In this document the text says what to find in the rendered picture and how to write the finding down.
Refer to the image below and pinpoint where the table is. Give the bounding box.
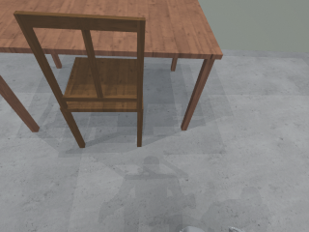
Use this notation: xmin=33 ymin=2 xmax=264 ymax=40
xmin=0 ymin=0 xmax=223 ymax=132

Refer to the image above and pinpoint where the chair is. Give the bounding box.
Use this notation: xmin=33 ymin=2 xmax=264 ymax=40
xmin=14 ymin=11 xmax=146 ymax=148

